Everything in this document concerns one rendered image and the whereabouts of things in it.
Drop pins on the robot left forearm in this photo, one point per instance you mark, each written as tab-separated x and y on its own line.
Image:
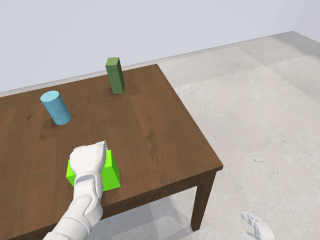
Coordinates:
84	211

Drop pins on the table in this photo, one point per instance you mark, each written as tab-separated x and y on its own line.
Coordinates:
157	146

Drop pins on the sponge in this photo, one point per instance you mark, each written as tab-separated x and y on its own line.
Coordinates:
110	173

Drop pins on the right robot hand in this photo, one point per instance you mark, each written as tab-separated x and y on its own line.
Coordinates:
262	230

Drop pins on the left robot hand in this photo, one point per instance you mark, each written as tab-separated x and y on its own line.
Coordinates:
89	158

